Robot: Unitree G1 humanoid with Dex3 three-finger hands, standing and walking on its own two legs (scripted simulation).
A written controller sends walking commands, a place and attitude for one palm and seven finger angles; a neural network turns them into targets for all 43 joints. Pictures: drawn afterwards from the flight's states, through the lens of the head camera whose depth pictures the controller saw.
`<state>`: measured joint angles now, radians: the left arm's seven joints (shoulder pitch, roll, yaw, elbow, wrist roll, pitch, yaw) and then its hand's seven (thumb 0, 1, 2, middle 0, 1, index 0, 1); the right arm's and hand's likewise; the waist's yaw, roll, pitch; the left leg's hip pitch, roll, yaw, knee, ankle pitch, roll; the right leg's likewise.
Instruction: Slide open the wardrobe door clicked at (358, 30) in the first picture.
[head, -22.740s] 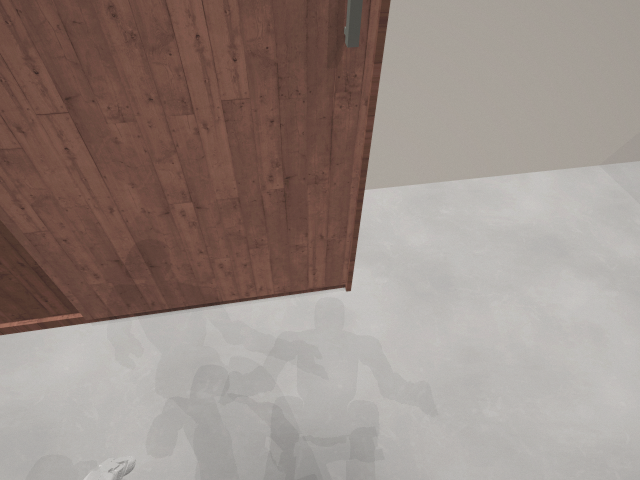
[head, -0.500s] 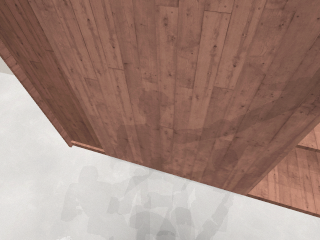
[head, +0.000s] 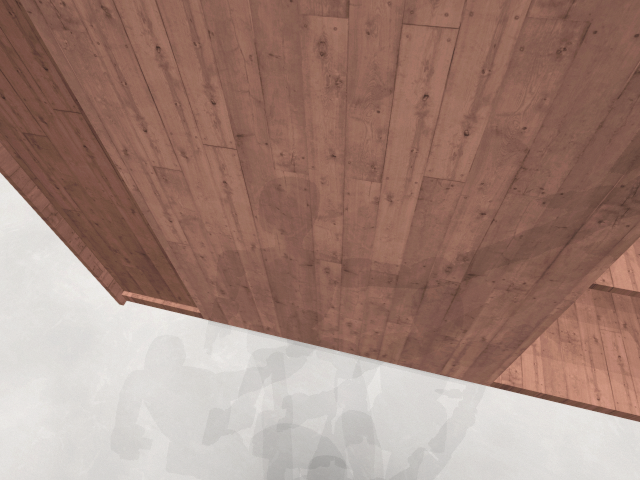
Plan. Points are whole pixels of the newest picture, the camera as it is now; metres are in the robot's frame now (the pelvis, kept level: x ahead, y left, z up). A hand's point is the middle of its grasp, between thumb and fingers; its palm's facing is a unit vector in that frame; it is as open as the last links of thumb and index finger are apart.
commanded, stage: slip the hand off the handle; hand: right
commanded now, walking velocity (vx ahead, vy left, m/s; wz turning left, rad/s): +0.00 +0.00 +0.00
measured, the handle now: out of the picture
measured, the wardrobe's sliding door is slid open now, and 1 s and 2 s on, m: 0.56 0.56 0.56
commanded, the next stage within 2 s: draw the hand back to the body in 0.34 s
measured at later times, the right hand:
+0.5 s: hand out of the picture +0.32 -0.38 +0.24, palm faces +0.47 +0.87 -0.12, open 14.7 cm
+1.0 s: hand out of the picture +0.25 -0.32 +0.21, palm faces +0.28 +0.96 -0.07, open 14.5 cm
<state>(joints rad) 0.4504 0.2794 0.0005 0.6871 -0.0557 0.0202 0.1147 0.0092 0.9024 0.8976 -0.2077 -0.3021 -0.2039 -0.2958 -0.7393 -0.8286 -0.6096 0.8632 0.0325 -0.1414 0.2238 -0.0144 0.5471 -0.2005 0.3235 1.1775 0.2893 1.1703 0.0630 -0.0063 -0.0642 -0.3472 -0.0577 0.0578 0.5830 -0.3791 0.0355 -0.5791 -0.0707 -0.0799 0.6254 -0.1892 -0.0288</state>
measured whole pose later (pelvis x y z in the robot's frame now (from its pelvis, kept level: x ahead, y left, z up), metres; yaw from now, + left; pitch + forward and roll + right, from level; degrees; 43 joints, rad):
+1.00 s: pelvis -0.01 +0.00 +0.01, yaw -2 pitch -3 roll +1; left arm 0.23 0.28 -0.07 0.60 -0.10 -0.16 0.12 0.01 0.90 0.90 -0.21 -0.30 -0.20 -0.30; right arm -0.13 -0.52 -0.51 0.13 0.31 0.26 0.33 -0.01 0.50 -0.22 0.25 1.12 0.25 1.12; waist -0.06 -0.05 -0.07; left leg -0.08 -0.04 0.08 0.48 -0.34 0.03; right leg -0.32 -0.03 -0.06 0.51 -0.14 -0.03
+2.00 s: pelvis +0.02 +0.01 +0.02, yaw -1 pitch -5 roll -1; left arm 0.18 0.23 -0.02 0.64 -0.01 -0.08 0.08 0.01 0.90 0.90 -0.21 -0.30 -0.20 -0.30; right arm 0.44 -0.35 -0.32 -0.35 0.11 -0.05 -0.09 0.01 -0.88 -0.89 0.21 0.31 0.21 0.31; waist -0.08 -0.06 -0.01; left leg 0.06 -0.03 0.05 0.33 -0.31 0.04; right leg -0.17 -0.02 -0.08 0.38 -0.12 -0.01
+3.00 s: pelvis -0.09 -0.08 +0.00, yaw -4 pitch -2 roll +5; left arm 0.21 0.21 -0.01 0.63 -0.01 -0.08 0.09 0.01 0.90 0.90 -0.21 -0.30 -0.21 -0.30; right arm 0.46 -0.39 -0.38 -0.49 0.05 -0.20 -0.16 0.01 -0.89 -0.90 0.21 0.30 0.22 0.30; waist -0.06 -0.03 0.03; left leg -0.24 -0.05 -0.02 0.54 -0.32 -0.02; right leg -0.47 0.02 -0.05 0.55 -0.17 -0.07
